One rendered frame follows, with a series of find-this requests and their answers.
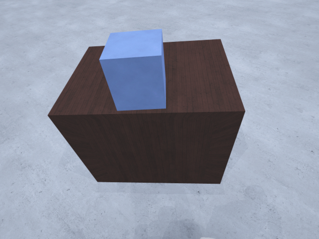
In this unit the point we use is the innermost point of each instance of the pedestal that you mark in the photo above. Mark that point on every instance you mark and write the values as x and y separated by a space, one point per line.
188 142

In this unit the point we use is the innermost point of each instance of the carton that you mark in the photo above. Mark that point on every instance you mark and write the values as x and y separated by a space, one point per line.
133 65

